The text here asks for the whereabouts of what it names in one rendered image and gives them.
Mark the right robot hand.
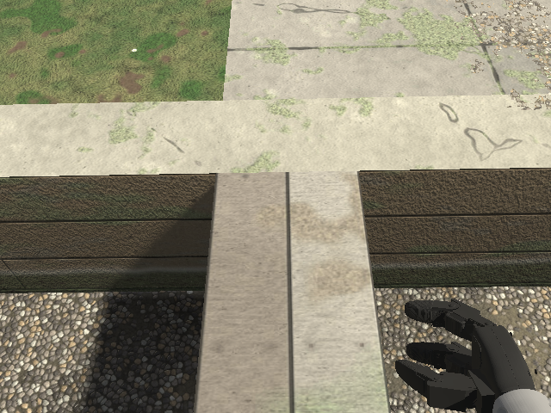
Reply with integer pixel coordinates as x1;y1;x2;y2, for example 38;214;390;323
395;299;537;413

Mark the right robot forearm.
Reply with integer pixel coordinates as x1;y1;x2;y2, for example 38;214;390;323
492;389;551;413

